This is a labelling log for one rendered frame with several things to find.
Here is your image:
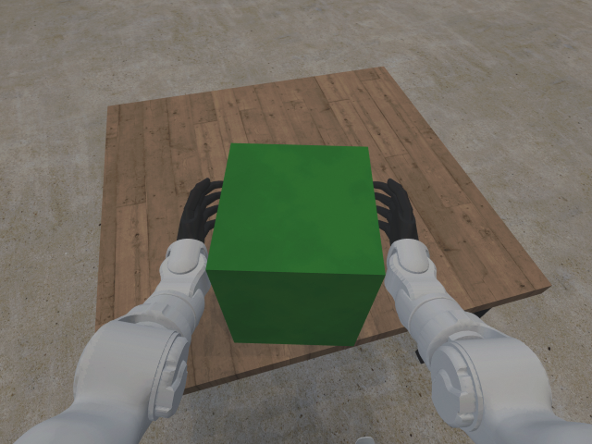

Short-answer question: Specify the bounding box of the right robot forearm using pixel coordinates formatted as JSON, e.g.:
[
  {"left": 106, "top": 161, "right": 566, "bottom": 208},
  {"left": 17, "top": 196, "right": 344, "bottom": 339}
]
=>
[{"left": 384, "top": 239, "right": 552, "bottom": 407}]

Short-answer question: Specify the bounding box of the left robot hand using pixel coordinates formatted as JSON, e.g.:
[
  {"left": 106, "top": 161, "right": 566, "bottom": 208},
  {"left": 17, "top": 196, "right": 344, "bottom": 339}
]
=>
[{"left": 177, "top": 178, "right": 223, "bottom": 243}]

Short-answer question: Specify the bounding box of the table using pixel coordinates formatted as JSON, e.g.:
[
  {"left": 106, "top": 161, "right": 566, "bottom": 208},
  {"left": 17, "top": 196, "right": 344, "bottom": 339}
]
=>
[{"left": 94, "top": 67, "right": 552, "bottom": 395}]

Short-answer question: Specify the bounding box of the right robot upper arm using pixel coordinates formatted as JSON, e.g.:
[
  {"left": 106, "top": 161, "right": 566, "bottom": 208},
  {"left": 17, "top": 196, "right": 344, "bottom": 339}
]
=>
[{"left": 431, "top": 337, "right": 592, "bottom": 444}]

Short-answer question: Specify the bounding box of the left robot upper arm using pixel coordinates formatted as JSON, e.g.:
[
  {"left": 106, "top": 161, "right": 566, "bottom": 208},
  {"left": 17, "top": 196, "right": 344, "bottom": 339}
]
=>
[{"left": 13, "top": 320, "right": 189, "bottom": 444}]

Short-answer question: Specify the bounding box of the right robot hand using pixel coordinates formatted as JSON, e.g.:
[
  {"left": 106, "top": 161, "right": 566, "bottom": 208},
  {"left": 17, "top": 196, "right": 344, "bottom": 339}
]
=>
[{"left": 373, "top": 179, "right": 419, "bottom": 246}]

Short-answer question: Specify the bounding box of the left robot forearm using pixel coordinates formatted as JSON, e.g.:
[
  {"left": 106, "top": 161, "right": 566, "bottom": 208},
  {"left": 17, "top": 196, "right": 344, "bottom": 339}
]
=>
[{"left": 73, "top": 239, "right": 211, "bottom": 400}]

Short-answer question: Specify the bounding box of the carton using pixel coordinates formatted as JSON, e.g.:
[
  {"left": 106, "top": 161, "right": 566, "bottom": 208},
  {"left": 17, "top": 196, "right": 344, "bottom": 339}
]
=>
[{"left": 205, "top": 143, "right": 386, "bottom": 346}]

